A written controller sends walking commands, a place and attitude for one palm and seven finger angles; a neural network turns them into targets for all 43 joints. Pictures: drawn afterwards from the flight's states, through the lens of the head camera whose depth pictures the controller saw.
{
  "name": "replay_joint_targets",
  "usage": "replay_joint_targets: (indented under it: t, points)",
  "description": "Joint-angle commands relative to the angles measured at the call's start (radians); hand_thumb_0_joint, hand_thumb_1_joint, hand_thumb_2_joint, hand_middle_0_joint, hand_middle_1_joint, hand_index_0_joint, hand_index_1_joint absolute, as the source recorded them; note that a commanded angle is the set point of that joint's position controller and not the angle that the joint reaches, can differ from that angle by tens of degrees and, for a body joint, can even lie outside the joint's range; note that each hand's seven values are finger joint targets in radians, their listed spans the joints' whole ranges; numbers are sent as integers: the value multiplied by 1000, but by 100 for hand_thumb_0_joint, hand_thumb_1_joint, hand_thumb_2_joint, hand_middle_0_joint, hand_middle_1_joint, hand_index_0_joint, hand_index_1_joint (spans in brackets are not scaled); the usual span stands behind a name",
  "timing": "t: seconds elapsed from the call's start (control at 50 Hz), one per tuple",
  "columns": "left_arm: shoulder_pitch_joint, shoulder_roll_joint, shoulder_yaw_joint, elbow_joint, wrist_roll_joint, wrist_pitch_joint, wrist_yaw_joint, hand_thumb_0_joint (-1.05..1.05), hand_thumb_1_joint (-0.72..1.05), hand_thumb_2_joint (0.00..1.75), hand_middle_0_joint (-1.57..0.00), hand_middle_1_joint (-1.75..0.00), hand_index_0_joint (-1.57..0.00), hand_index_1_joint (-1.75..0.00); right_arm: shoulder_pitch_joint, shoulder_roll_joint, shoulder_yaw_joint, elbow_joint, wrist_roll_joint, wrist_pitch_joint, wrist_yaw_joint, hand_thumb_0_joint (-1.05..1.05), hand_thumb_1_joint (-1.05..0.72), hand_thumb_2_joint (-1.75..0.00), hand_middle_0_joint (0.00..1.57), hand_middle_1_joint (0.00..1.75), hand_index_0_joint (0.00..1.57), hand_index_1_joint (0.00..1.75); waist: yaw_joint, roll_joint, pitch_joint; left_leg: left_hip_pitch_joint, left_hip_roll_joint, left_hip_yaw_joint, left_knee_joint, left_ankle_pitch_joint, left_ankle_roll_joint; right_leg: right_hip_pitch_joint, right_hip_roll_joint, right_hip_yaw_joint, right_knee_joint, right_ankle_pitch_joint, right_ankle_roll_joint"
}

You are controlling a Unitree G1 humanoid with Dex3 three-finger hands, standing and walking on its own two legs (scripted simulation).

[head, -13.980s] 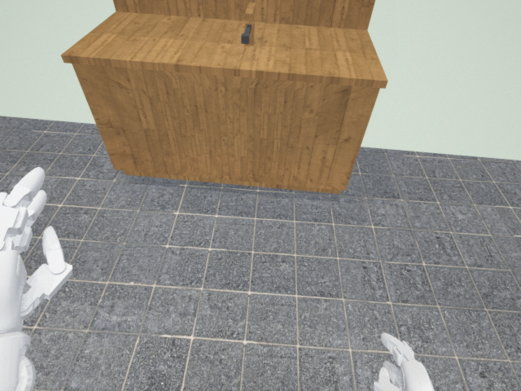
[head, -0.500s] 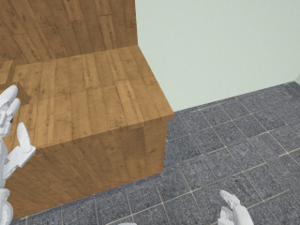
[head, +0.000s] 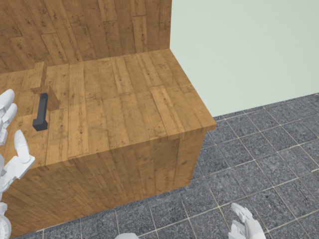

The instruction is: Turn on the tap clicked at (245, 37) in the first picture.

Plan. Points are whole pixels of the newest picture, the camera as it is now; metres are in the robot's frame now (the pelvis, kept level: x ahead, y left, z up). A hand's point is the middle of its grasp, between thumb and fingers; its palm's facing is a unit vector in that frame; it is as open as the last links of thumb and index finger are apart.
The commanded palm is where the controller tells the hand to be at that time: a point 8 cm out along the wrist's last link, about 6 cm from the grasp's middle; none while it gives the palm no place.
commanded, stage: shuffle to correct the standing spot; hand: left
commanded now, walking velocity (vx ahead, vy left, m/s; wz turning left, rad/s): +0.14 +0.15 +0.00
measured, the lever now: (40, 124) +0.40 +0.38 +0.03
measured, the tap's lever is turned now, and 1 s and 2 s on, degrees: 0 0 0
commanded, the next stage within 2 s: come to a stop and stand still in 0.56 s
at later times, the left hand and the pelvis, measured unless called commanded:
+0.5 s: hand out of the picture +0.23 +0.31 +0.18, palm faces +0.41 -0.83 -0.38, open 7.4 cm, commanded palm +0.18 +0.35 +0.19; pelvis +0.02 +0.07 +0.01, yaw +0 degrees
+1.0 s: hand (4, 128) +0.28 +0.33 +0.17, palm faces +0.39 -0.85 -0.35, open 7.4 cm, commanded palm +0.22 +0.37 +0.19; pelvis +0.06 +0.09 +0.01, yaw -1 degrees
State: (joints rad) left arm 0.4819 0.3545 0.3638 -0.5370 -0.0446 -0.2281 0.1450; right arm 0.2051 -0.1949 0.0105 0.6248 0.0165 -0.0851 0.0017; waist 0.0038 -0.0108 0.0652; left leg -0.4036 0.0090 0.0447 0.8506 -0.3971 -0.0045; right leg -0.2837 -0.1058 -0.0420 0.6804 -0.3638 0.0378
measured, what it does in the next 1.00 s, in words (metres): steps to the left: right foot, then left foot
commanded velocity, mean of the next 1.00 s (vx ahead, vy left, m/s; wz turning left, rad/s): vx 0.08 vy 0.02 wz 0.00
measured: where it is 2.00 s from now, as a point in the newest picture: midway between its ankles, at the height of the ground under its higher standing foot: outside the picture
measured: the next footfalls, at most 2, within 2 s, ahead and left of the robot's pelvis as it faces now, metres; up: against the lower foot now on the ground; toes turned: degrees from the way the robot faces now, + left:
right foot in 0.28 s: +0.06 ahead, -0.04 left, +0.00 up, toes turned -6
left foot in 0.54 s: +0.11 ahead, +0.20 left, +0.00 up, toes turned -3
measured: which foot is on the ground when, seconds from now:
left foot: down 0.00-0.28, up 0.30-0.52, down 0.54-1.00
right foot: down 0.00-0.06, up 0.08-0.26, down 0.28-0.56, up 0.58-0.76, down 0.78-1.00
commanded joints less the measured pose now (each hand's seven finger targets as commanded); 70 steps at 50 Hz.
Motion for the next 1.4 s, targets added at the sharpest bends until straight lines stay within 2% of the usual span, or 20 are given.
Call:
replay_joint_targets:
  t: [0.0,0.02,0.06,0.12,0.22,0.28,0.38,0.48,0.52,0.56,0.62,0.74,0.82,1.0,1.22,1.24,1.26,1.28,1.3,1.38]
  points:
    - [-116,183,122,-186,-5,-47,20,0,90,90,-20,-30,-20,-30,-81,-104,-62,-149,5,-43,-39,0,-90,-90,20,30,20,30,-27,59,-142,265,9,0,-384,180,14,-67,-52,35,7,153,-66]
    - [-142,179,116,-222,-4,-53,18,0,90,90,-20,-30,-20,-30,-66,-139,-72,-158,3,-51,-40,0,-90,-90,20,30,20,30,-26,268,-165,309,158,-234,-461,201,84,-182,46,-37,197,-65,-21]
    - [-135,200,132,-167,4,-50,13,0,90,90,-20,-30,-20,-30,-64,-130,-73,-153,-6,-73,-38,0,-90,-90,20,30,20,30,-26,318,-136,240,263,-432,-591,153,200,-290,83,-7,487,-240,-27]
    - [-135,191,112,-240,9,-54,13,0,90,90,-20,-30,-20,-30,-79,-118,-65,-140,-3,-94,-32,0,-90,-90,20,30,20,30,-9,159,-159,232,225,-305,-511,273,222,-247,38,6,393,-140,-29]
    - [-42,187,124,-166,4,-27,22,0,90,90,-20,-30,-20,-30,-94,-120,-32,-148,-6,-87,-36,0,-90,-90,20,30,20,30,11,171,-164,-26,150,-156,-431,46,126,181,72,-49,-177,27,-49]
    - [-98,209,144,-97,-1,-21,21,0,90,90,-20,-30,-20,-30,-71,-126,-54,-162,-11,-56,-34,0,-90,-90,20,30,20,30,10,-226,-94,-290,-10,-29,148,-76,15,188,-324,607,-488,-202,-249]
    - [-92,177,109,-79,8,-50,16,0,90,90,-20,-30,-20,-30,-74,-102,-34,-137,-6,-38,-39,0,-90,-90,20,30,20,30,-4,-98,-84,-154,73,-37,72,82,8,87,-195,183,-359,253,-200]
    - [-152,178,82,-180,9,-44,23,0,90,90,-20,-30,-20,-30,-83,-106,-56,-156,-16,-67,-68,0,-90,-90,20,30,20,30,7,-41,-113,237,-10,92,-328,124,24,-51,-76,95,-258,-68,-138]
    - [-186,176,87,-267,6,-52,26,0,90,90,-20,-30,-20,-30,-66,-156,-76,-167,-4,-78,-77,0,-90,-90,20,30,20,30,-12,289,-155,409,212,-291,-495,94,128,-237,81,-19,128,-110,-55]
    - [-164,219,124,-188,13,-48,25,0,90,90,-20,-30,-20,-30,-72,-130,-67,-146,-9,-88,-71,0,-90,-90,20,30,20,30,-20,273,-152,333,330,-502,-610,80,222,-317,93,39,436,-199,-52]
    - [-109,215,140,-268,8,-48,19,0,90,90,-20,-30,-20,-30,-80,-114,-61,-144,-9,-93,-60,0,-90,-90,20,30,20,30,-4,207,-155,283,287,-347,-538,218,229,-299,48,50,367,-96,-49]
    - [-45,195,143,-149,-7,-13,22,0,90,90,-20,-30,-20,-30,-76,-110,-26,-156,-2,-87,-50,0,-90,-90,20,30,20,30,5,137,-183,44,189,-94,-393,212,80,176,100,-21,-237,140,-40]
    - [-94,151,84,-65,-20,31,10,0,90,90,-20,-30,-20,-30,-64,-111,-44,-146,2,-80,-42,0,-90,-90,20,30,20,30,-13,-180,-100,52,13,-15,-130,41,-4,33,-153,367,-425,210,-167]
    - [-88,210,113,-251,-10,5,34,0,90,90,-20,-30,-20,-30,-145,-109,-20,-175,-8,-70,-78,0,-90,-90,20,30,20,30,20,149,-184,199,140,-153,-480,461,33,172,38,71,-240,359,-49]
    - [-51,146,60,-148,-20,35,31,0,90,90,-20,-30,-20,-30,-111,-129,-31,-182,-8,-58,-81,0,-90,-90,20,30,20,30,8,65,-168,149,87,-94,-487,244,11,186,30,102,-345,334,-54]
    - [-1127,955,630,-354,152,-77,10,0,90,90,-20,-30,-20,-30,54,-167,-63,-174,-39,-108,-72,0,-90,-90,20,30,20,30,25,-98,45,38,78,-15,-322,282,37,-19,11,151,-457,332,64]
    - [-556,350,246,247,48,-33,-43,0,90,90,-20,-30,-20,-30,-36,-49,-24,-117,-11,-101,-65,0,-90,-90,20,30,20,30,25,-102,-195,173,-17,-26,-348,281,42,52,-46,169,-408,276,-56]
    - [-318,226,147,267,24,-36,-58,0,90,90,-20,-30,-20,-30,-19,-128,-65,-186,-7,-120,-57,0,-90,-90,20,30,20,30,73,-6,-149,213,10,-10,-346,268,18,57,-35,282,-419,378,-42]
    - [-227,74,16,176,-15,-54,-67,0,90,90,-20,-30,-20,-30,-43,-121,-59,-183,9,-121,-26,0,-90,-90,20,30,20,30,48,154,-196,237,32,7,-391,280,23,139,-35,201,-346,455,-52]
    - [-147,158,31,-89,-10,-70,-38,0,90,90,-20,-30,-20,-30,-63,-133,-52,-208,-2,-126,-2,0,-90,-90,20,30,20,30,52,3,-193,181,41,-49,-458,201,28,164,17,148,-351,181,-38]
